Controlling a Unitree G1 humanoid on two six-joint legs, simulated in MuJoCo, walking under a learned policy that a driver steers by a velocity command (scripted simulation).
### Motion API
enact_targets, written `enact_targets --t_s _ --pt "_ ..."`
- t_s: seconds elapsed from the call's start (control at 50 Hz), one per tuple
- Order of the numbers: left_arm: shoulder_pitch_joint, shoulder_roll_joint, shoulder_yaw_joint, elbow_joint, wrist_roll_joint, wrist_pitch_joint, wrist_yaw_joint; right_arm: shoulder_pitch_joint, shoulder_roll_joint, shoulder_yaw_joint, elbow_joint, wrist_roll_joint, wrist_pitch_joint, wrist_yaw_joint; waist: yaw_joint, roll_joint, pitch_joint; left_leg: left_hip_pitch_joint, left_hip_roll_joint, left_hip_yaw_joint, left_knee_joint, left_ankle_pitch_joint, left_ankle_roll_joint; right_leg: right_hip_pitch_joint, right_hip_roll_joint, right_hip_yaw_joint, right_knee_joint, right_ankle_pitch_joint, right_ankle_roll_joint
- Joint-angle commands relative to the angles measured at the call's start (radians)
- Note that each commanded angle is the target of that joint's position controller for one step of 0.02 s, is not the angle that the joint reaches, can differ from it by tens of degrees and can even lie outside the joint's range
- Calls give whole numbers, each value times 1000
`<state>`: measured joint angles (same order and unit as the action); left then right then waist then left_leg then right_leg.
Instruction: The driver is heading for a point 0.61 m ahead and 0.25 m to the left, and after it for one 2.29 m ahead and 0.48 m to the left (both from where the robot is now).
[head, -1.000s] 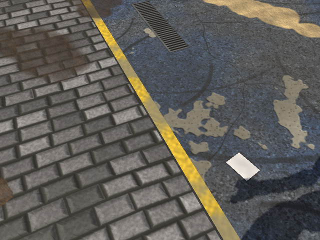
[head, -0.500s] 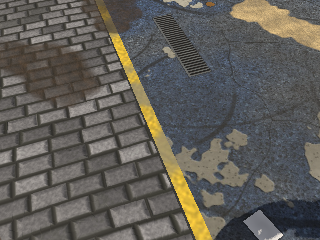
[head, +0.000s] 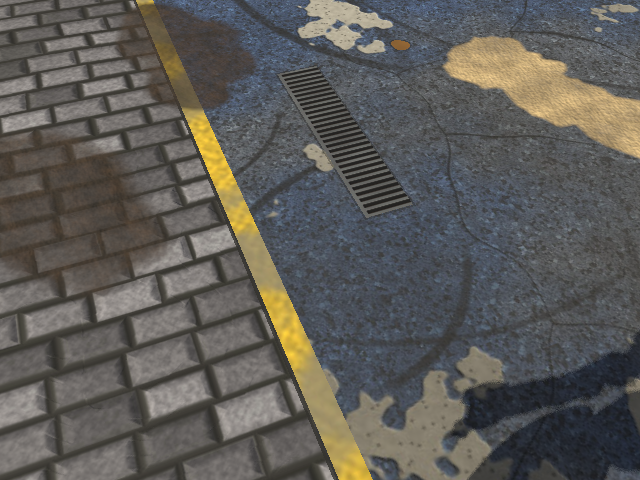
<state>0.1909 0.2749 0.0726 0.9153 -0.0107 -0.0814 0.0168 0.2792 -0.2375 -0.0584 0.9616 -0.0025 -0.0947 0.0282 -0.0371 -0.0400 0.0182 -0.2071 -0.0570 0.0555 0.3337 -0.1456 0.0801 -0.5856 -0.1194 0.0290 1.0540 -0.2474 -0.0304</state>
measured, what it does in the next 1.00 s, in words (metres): walks ahead, turning left: right foot, then left foot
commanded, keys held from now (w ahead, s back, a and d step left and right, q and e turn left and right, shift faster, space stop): w+q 1.00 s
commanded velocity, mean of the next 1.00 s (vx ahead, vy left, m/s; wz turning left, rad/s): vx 0.50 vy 0.00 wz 0.50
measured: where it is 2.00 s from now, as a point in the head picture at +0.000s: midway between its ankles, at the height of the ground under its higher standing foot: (158, 278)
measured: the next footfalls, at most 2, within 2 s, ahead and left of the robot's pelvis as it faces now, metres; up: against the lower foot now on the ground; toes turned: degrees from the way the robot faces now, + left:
right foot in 0.32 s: +0.36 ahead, -0.14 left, +0.00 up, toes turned +9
left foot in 0.84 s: +0.53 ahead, +0.20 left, +0.00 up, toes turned +30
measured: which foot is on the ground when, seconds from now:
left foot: down 0.00-0.32, up 0.34-0.82, down 0.84-1.00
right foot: up 0.00-0.30, down 0.32-0.82, up 0.84-1.00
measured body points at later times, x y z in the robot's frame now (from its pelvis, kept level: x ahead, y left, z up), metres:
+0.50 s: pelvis +0.27 -0.05 +0.00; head +0.30 -0.05 +0.45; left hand +0.31 +0.24 -0.12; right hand +0.42 -0.31 -0.13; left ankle +0.22 +0.09 -0.66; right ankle +0.32 -0.15 -0.75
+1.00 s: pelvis +0.50 +0.11 -0.01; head +0.52 +0.14 +0.44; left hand +0.47 +0.42 -0.13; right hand +0.73 -0.07 -0.11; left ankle +0.50 +0.18 -0.75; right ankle +0.56 -0.06 -0.66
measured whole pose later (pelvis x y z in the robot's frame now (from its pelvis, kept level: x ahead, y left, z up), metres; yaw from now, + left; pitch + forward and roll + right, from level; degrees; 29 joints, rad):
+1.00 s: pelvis +0.50 +0.11 -0.01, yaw +33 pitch +1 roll -1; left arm 0.15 0.29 0.07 0.83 -0.01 -0.12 0.00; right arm 0.25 -0.28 -0.08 0.75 0.01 -0.05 0.03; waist -0.01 -0.02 0.06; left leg -0.31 -0.09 -0.01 0.46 -0.17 0.10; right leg -0.51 -0.09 0.03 1.14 -0.35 0.01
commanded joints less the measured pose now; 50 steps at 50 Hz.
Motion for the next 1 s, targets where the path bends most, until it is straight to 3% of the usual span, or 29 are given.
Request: enact_targets --t_s 0.02,0.1,0.2,0.26,0.28,0.3,0.32,0.34,0.36,0.38,0.4,0.42,0.44,0.5,0.58,0.64,0.7,0.74,0.78,0.8,0.82,0.84,0.86,0.88,0.9,0.92,0.94,0.96,1.0 --pt "-14 55 18 -64 14 -2 8 -7 -156 -30 -47 6 -15 -20 33 86 7 32 266 -261 -216 137 169 -90 -28 27 -146 138 33" --pt "-159 34 10 -104 7 -14 -4 57 -163 -32 -33 15 -3 -38 -6 100 26 44 223 -214 -204 125 129 -53 24 14 -403 326 53" --pt "-300 42 0 -154 -7 -33 -31 141 -163 -37 -11 28 17 -48 -46 111 50 122 251 -266 -124 95 124 -13 65 19 -554 317 52" --pt "-257 88 12 -156 -11 -48 -38 122 -184 -50 -20 28 30 -56 -1 143 27 153 280 -322 -41 137 99 99 78 26 -602 228 31" --pt "-188 108 22 -139 -9 -52 -35 104 -180 -51 -29 29 34 -55 39 150 -5 142 262 -320 23 206 85 202 90 11 -623 204 14" --pt "-49 149 43 -103 -1 -56 -28 89 -153 -42 -44 24 34 -53 100 129 -98 91 200 -286 177 269 57 407 77 14 -622 198 -19" --pt "128 218 60 -83 15 -58 -19 75 -98 -23 -81 7 34 -50 167 23 -265 -75 115 -220 477 90 19 700 -99 182 -588 161 -81" --pt "187 285 74 -60 19 -44 -23 211 3 4 -110 28 16 -46 99 -299 -390 -444 -15 -124 799 -428 -38 1009 -330 621 -686 0 -229" --pt "166 173 46 -76 14 -41 -25 189 -106 -18 -93 47 11 -47 117 -215 -351 -548 54 -209 941 -446 -37 964 -310 687 -742 -153 -219" --pt "100 108 27 -91 10 -41 -23 100 -166 -35 -111 52 11 -48 124 -125 -210 -585 93 -198 960 -358 -31 832 -269 512 -755 -129 -169" --pt "39 91 19 -96 14 -38 -24 59 -155 -37 -117 47 16 -51 98 -53 -135 -547 137 -174 940 -274 -36 696 -227 385 -778 -30 -144" --pt "-1 67 13 -92 18 -35 -25 34 -143 -42 -125 35 21 -51 78 -44 -78 -518 161 -171 894 -221 -39 593 -192 297 -809 45 -135" --pt "-20 60 10 -87 26 -35 -24 42 -121 -46 -130 35 31 -47 52 -72 -53 -472 188 -172 863 -186 -39 523 -169 224 -840 85 -127" --pt "-20 79 21 -68 22 -43 -20 16 -75 -41 -163 37 58 -38 33 -54 -17 -465 209 -154 802 -130 -49 457 -164 104 -905 180 -150" --pt "-2 120 36 -52 22 -40 -8 -66 -73 -37 -208 28 64 -24 41 -22 6 -503 209 -144 619 44 -64 479 -156 -35 -933 272 -150" --pt "19 142 42 -48 16 -31 -1 -171 -65 -26 -243 26 58 -3 76 -12 33 -465 192 -87 461 155 -58 493 -141 -132 -935 287 -130" --pt "69 167 49 -35 2 -15 1 -260 -68 -20 -285 25 60 14 104 -7 62 -467 175 -45 368 136 -42 570 -164 -177 -915 296 -115" --pt "86 185 56 -28 -9 -2 0 -288 -82 -23 -311 26 63 23 100 -15 70 -462 158 -21 331 65 -19 635 -186 -198 -870 365 -99" --pt "73 215 64 -33 -18 12 2 -250 -114 -38 -320 24 67 28 59 -43 27 -359 100 33 316 -36 19 669 -190 -231 -747 661 -79" --pt "62 226 66 -37 -22 21 4 -164 -143 -56 -303 26 69 26 4 -49 -27 -237 54 65 299 -64 44 662 -177 -253 -610 814 -65" --pt "50 217 61 -42 -24 28 6 -1 -192 -87 -258 30 71 19 -84 -27 -110 -6 2 79 237 -8 80 587 -138 -285 -398 842 -34" --pt "67 172 42 -62 5 23 7 167 -290 -126 -218 32 80 -3 -141 95 -203 303 112 -131 211 -10 141 329 -94 -293 -73 528 20" --pt "137 24 -3 -125 37 -7 -4 115 -392 -130 -232 36 68 -6 -3 331 -278 564 345 -715 81 -186 319 -99 116 -164 246 -345 75" --pt "31 107 7 -141 -10 -48 -17 151 -311 -104 -261 23 52 2 -81 206 -362 596 397 -883 -53 -276 337 -208 121 44 345 -361 55" --pt "-44 143 16 -165 -42 -67 -23 118 -251 -86 -250 16 37 5 -82 160 -225 519 374 -741 -59 -189 289 -292 77 40 328 -262 28" --pt "-44 136 13 -155 -26 -76 -18 58 -216 -75 -258 21 29 4 -41 92 -158 379 328 -614 -49 -97 251 -245 32 44 243 -172 13" --pt "-34 143 21 -140 2 -74 -10 -21 -183 -65 -275 18 29 2 4 65 -110 234 287 -515 -53 4 222 -161 0 48 154 -116 18" --pt "-14 152 28 -134 10 -61 -11 -65 -159 -54 -294 7 28 -3 38 78 -92 141 260 -460 -75 78 210 -87 -19 55 104 -80 21" --pt "-9 131 28 -144 18 -36 -12 -67 -170 -56 -299 8 24 -12 58 78 -79 55 242 -418 -107 174 220 -35 -13 42 25 -45 47"
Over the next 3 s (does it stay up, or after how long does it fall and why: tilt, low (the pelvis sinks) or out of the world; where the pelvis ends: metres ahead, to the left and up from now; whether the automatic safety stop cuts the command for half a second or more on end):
stays up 1.60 0.40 -0.01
